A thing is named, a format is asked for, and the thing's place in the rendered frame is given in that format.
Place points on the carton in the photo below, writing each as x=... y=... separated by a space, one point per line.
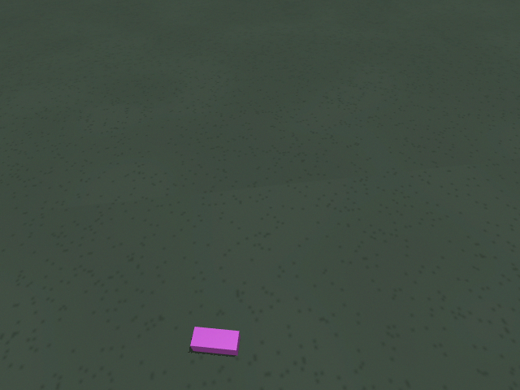
x=211 y=340

